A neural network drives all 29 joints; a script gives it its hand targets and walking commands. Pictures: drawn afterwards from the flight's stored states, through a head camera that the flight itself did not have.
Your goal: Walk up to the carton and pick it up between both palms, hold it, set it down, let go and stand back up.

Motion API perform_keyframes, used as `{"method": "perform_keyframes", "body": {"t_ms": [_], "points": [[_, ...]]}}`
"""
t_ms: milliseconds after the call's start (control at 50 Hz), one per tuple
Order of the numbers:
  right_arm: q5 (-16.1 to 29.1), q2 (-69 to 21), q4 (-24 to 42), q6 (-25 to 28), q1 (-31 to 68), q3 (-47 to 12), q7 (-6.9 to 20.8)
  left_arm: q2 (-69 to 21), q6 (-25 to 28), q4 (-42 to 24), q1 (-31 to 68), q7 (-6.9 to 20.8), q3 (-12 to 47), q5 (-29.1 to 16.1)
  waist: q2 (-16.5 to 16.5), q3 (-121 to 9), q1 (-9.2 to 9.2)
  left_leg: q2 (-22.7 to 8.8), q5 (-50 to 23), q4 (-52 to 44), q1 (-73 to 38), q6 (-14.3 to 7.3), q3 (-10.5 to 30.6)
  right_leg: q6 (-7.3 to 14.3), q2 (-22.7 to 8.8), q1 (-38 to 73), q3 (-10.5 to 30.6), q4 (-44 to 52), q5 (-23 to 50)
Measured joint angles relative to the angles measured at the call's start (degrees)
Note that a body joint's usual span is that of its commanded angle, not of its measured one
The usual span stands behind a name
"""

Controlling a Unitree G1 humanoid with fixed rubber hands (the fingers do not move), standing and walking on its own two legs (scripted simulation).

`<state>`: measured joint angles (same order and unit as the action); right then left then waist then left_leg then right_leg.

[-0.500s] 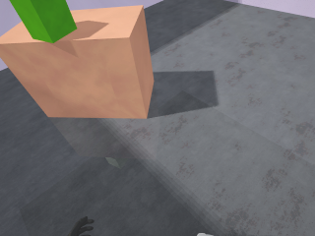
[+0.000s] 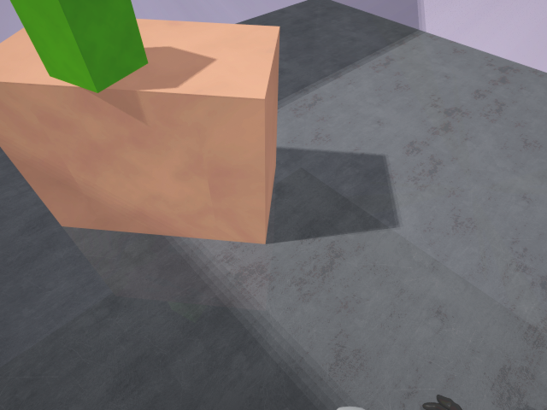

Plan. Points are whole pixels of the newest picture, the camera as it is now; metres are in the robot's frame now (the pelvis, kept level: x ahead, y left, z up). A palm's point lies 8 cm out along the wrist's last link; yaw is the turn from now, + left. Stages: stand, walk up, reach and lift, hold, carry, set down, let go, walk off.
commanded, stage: walk up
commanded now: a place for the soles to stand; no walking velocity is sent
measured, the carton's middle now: (83, 26) +1.07 +0.56 +0.09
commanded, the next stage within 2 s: none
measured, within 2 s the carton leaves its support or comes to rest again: neither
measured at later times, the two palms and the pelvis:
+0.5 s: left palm (86, 320) +0.28 +0.33 -0.07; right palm (398, 361) +0.24 -0.19 -0.12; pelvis +0.20 +0.07 +0.01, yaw -1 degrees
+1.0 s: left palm (46, 240) +0.46 +0.49 -0.09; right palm (303, 270) +0.40 -0.04 -0.10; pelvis +0.37 +0.23 +0.01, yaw -2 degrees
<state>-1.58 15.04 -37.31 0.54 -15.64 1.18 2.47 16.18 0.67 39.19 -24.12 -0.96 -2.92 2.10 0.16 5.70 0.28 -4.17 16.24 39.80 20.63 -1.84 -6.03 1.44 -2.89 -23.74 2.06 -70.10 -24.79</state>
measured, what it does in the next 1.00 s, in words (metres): walks ahead: right foot, then left foot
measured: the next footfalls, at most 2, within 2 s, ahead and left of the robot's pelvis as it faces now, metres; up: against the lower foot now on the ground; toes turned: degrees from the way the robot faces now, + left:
right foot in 0.30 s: +0.27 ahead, -0.05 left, +0.00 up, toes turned -7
left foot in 0.74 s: +0.43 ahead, +0.32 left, +0.00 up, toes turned +6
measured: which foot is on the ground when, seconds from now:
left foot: down 0.00-0.32, up 0.34-0.72, down 0.74-1.00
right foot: up 0.00-0.28, down 0.30-0.76, up 0.78-1.00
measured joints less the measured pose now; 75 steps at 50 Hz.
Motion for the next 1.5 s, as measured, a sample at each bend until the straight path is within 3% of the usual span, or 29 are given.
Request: {"method": "perform_keyframes", "body": {"t_ms": [140,280,320,360,400,440,540,640,720,740,780,840,900,1020,1100,1140,1200,1240,1280,1360,1420,1500], "points": [[-0.9,1.0,-3.9,0.1,-6.6,0.4,-0.5,-1.3,0.5,-2.1,5.8,0.4,-0.1,-0.5,-0.2,-0.9,3.91,2.8,1.7,-7.9,-8.7,-2.1,-3.0,-1.6,0.5,-8.2,-4.6,14.9,6.4],[-0.6,2.0,-5.0,-1.1,-11.1,0.3,-0.1,-3.4,1.2,-3.7,10.0,-0.1,0.6,-0.5,2.2,-1.0,6.64,4.7,8.6,-5.8,-13.2,-2.4,-4.3,0.7,2.8,-2.2,-7.8,33.5,14.6],[-0.9,2.2,-5.1,-1.6,-12.2,0.1,-0.1,-3.7,2.0,-4.8,10.9,-0.7,0.9,0.2,3.5,-0.8,5.82,3.8,12.6,1.7,-11.4,-1.5,-3.9,2.3,4.0,0.2,-8.1,34.7,14.7],[-1.5,1.9,-5.2,-3.0,-11.7,-0.3,0.0,-3.8,2.1,-5.1,11.6,-1.8,1.3,1.2,4.1,0.3,4.13,4.0,15.5,17.0,-6.1,0.9,-1.1,2.6,3.7,0.2,-7.9,30.3,11.5],[-2.1,2.1,-4.8,-4.8,-10.5,-0.4,0.5,-4.1,1.7,-4.0,10.6,-3.0,1.5,1.0,4.2,0.2,2.87,4.2,13.4,29.6,0.3,2.0,0.8,2.2,2.5,2.1,-7.4,30.0,9.4],[-2.4,2.8,-3.7,-5.4,-8.7,0.3,1.0,-4.4,1.7,-2.3,8.7,-3.4,1.6,0.9,5.0,0.0,1.84,2.9,8.9,33.7,5.5,2.9,2.5,0.9,1.3,5.1,-7.2,32.6,9.6],[-1.7,3.6,-0.8,-4.1,-3.9,1.6,2.8,-3.2,2.9,1.8,3.5,-2.5,1.1,0.8,6.2,-0.6,0.04,-2.1,-0.2,26.6,13.5,4.6,6.9,-0.9,-0.5,11.3,-6.9,39.3,10.3],[-1.4,2.6,0.2,-3.5,-0.2,1.6,3.7,-1.2,3.8,3.2,-0.1,-1.7,0.3,1.0,5.3,-1.2,-1.62,-5.2,-4.8,10.5,12.9,3.9,7.0,-2.3,-2.6,14.4,-6.8,41.0,8.3],[-1.1,2.0,0.7,-2.6,0.9,1.9,3.9,-0.2,3.0,2.9,-2.3,-1.4,-0.3,1.6,4.0,-2.2,-2.80,-4.5,-4.6,-0.1,6.4,1.7,5.0,-4.0,-5.1,15.8,-6.4,38.4,4.0],[-1.1,2.0,1.1,-2.0,0.8,2.0,3.7,0.1,2.6,2.7,-3.0,-1.4,-0.4,1.8,3.5,-2.5,-2.76,-3.8,-4.6,-2.5,4.0,1.5,4.3,-3.7,-6.0,15.5,-6.0,36.2,2.1],[-1.3,1.1,1.2,-0.6,1.3,1.8,2.9,0.9,1.3,2.7,-2.5,-1.3,-0.8,1.8,0.6,-1.0,-2.11,-1.3,-3.5,1.0,3.6,2.6,2.5,-0.9,-8.1,12.5,-2.9,25.9,-3.2],[0.1,0.5,0.6,-0.7,0.7,0.5,1.5,0.5,-0.7,2.1,-1.2,-1.4,-0.7,0.3,0.1,-0.4,-0.40,-0.9,0.2,3.2,2.3,1.5,1.7,0.1,-2.7,4.4,0.4,7.5,-7.2],[-0.1,0.2,-0.2,-1.4,-1.4,0.1,0.4,0.1,-0.7,0.6,0.8,-1.3,-0.5,-0.2,-0.4,-0.3,1.21,0.1,0.4,-0.1,-1.1,0.3,0.3,-0.3,0.0,-1.8,-1.4,2.3,-3.0],[-1.0,1.4,-2.4,-2.0,-5.0,0.3,-0.2,-1.8,0.4,-1.7,4.1,-1.1,0.0,-0.7,0.9,-0.8,4.09,2.0,1.9,-4.3,-5.8,-1.6,-1.9,-1.4,1.7,-4.8,-5.9,16.5,1.1],[-0.9,2.4,-3.3,-3.0,-6.4,0.1,0.1,-2.9,1.4,-3.4,5.5,-1.4,0.4,-0.6,2.7,-0.9,5.01,2.8,5.9,-1.1,-6.6,-2.0,-3.1,0.1,2.9,0.1,-7.6,30.7,10.2],[-1.1,2.8,-3.8,-3.6,-6.8,0.1,0.4,-3.3,1.9,-4.2,5.8,-1.9,0.6,0.3,4.1,-1.0,4.21,2.4,9.5,4.4,-5.2,-1.5,-3.0,1.6,3.8,1.8,-7.2,32.5,11.4],[-2.1,2.8,-4.3,-6.0,-6.2,-0.2,0.7,-3.8,1.4,-3.9,6.4,-3.3,1.2,1.5,5.3,-0.8,2.64,3.2,14.5,21.0,0.9,1.6,0.1,1.2,2.5,2.2,-6.8,29.1,8.3],[-2.4,3.2,-4.0,-7.0,-5.1,0.0,0.8,-4.3,1.4,-2.8,5.7,-3.9,1.3,1.6,5.9,-0.9,1.68,2.8,12.1,27.9,5.2,2.9,1.9,0.2,1.1,4.1,-6.3,30.8,8.1],[-2.4,3.6,-3.1,-6.8,-3.8,0.5,1.1,-4.3,1.7,-1.7,4.6,-3.9,1.5,1.7,6.6,-0.6,0.90,1.3,8.3,29.0,8.5,3.9,4.1,-1.1,0.0,6.3,-5.9,33.6,9.0],[-1.7,3.3,-1.2,-5.9,-1.2,1.0,2.1,-3.0,2.3,0.2,2.7,-3.0,1.1,1.4,6.4,0.1,-0.24,-2.5,3.8,22.7,11.5,4.9,7.0,-2.3,-2.3,9.5,-5.1,37.3,9.6],[-1.3,2.6,0.0,-5.3,0.6,1.0,2.8,-1.4,2.4,0.7,1.5,-2.5,0.3,1.4,5.2,0.5,-0.99,-4.6,1.9,13.3,10.4,4.0,7.2,-2.9,-4.1,10.3,-4.6,37.1,8.3],[-0.9,2.1,1.3,-3.7,1.2,1.3,3.0,0.6,1.4,0.7,0.0,-2.4,-0.6,1.8,3.0,-0.1,-1.77,-4.0,-2.0,0.1,3.1,2.2,4.8,-3.1,-7.1,9.3,-2.7,31.4,3.4]]}}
